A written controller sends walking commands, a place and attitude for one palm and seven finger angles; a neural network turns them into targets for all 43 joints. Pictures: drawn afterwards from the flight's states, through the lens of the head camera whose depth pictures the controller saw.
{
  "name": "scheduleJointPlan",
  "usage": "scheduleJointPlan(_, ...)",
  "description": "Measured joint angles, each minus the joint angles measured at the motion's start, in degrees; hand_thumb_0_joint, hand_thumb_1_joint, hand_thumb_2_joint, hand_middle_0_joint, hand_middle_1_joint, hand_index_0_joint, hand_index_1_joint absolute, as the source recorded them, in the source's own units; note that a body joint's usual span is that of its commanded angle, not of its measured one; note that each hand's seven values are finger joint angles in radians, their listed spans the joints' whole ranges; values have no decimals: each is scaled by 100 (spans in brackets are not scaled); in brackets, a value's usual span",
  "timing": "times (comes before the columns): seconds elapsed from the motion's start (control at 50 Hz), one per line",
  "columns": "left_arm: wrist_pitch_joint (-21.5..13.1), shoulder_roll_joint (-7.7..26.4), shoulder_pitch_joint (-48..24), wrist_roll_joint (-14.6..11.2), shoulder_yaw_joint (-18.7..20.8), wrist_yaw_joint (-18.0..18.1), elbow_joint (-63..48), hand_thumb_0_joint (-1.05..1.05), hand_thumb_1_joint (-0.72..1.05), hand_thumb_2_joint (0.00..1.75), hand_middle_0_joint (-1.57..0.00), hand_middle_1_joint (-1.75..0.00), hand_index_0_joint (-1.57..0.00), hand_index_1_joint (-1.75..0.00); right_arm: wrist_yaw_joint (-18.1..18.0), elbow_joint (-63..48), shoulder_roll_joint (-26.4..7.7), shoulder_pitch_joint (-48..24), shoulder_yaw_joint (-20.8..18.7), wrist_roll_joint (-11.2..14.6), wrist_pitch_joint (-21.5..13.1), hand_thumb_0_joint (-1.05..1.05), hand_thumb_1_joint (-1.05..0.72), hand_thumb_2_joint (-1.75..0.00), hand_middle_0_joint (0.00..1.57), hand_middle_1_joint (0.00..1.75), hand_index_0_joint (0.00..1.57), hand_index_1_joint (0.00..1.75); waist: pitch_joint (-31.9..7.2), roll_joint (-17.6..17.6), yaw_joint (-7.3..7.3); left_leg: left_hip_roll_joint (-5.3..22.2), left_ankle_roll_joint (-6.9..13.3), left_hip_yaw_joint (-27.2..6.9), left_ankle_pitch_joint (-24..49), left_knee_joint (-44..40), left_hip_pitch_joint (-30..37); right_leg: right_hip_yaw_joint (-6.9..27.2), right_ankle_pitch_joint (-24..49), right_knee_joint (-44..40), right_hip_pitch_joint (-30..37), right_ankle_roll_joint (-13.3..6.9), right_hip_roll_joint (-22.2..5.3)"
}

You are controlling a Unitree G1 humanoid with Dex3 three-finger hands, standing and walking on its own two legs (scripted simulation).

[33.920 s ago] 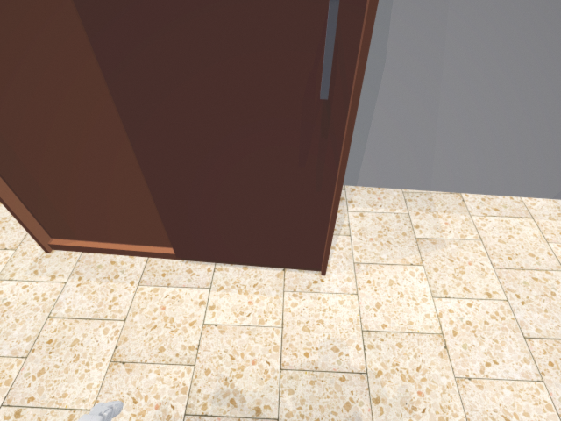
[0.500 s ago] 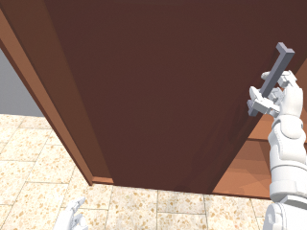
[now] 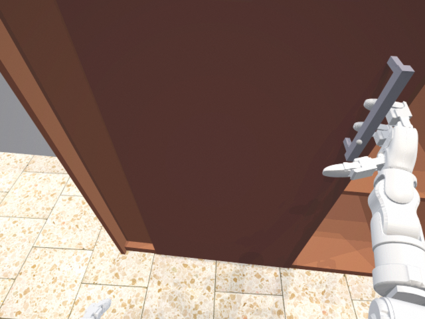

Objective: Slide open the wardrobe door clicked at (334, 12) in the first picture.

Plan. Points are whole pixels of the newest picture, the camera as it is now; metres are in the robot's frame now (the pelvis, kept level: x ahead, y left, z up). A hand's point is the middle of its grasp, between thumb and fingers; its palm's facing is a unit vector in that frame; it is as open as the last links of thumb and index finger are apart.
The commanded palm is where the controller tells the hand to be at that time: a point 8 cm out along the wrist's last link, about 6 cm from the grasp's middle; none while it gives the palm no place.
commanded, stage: slip the hand off the handle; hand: right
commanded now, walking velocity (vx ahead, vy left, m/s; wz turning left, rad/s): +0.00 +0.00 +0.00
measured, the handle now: (370, 114) +0.45 -0.25 +0.18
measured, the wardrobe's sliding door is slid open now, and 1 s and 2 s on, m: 0.42 0.42 0.42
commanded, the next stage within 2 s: draw the hand back to the body in 1.28 s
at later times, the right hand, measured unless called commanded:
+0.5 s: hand (398, 148) +0.40 -0.30 +0.15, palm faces +0.36 +0.92 -0.14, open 14.7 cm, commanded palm +0.37 -0.33 +0.15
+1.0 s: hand (418, 181) +0.33 -0.30 +0.14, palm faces +0.39 +0.91 -0.14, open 14.7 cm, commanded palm +0.29 -0.33 +0.15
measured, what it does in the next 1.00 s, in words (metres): stands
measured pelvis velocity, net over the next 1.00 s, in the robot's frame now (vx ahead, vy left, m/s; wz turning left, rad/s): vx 0.01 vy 0.00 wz -0.01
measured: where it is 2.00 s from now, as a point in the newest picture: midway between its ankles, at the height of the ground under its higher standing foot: outside the picture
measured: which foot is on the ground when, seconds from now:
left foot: down 0.00-1.00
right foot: down 0.00-1.00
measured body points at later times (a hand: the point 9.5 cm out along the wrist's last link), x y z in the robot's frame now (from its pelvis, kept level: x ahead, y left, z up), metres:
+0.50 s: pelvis +0.01 +0.01 +0.00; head +0.04 +0.00 +0.44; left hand +0.12 +0.28 -0.11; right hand +0.38 -0.34 +0.16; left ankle -0.03 +0.11 -0.73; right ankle +0.06 -0.11 -0.73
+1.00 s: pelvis +0.01 +0.00 +0.00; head +0.02 +0.00 +0.45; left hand +0.16 +0.25 -0.10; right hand +0.30 -0.35 +0.15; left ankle -0.03 +0.11 -0.73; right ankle +0.06 -0.11 -0.73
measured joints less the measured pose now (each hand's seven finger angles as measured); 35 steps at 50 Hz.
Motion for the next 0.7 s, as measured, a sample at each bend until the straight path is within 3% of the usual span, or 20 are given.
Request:
scheduleJointPlan(0.12,100,-31,-214,15,-66,38,-105,1,90,90,-21,-30,-20,-30,127,71,-61,-16,-110,-33,-39,-1,55,-20,35,122,26,116,-52,26,-4,1,15,28,-63,65,-48,31,-44,61,-58,17,2)
scheduleJointPlan(0.26,186,7,-300,-25,-59,107,-264,1,90,90,-21,-30,-20,-30,332,302,-389,-18,-506,58,78,-1,55,-20,33,120,25,115,-97,47,-34,-38,53,40,-89,83,-93,51,-73,94,-111,55,-35)
scheduleJointPlan(0.4,199,126,-205,-67,-33,174,-206,1,90,90,-21,-30,-20,-30,739,598,-750,-129,-667,159,-115,-1,55,-20,28,116,25,115,-71,55,-84,-55,77,157,-151,155,-175,175,-127,241,-277,77,-38)
scheduleJointPlan(0.6,197,192,-37,-67,-15,214,-117,1,90,90,-21,-30,-20,-30,1200,1167,-1112,-459,-964,270,-319,-1,55,-20,26,115,25,115,-85,50,30,-75,71,166,-187,269,-449,196,-192,411,-581,67,-65)
scheduleJointPlan(0.7,244,191,140,-69,38,159,-207,1,90,90,-21,-30,-20,-30,1298,822,-1106,-113,-1095,376,-344,-1,55,-20,26,115,25,115,-171,5,48,-79,46,59,-196,276,-504,94,-255,436,-600,44,-86)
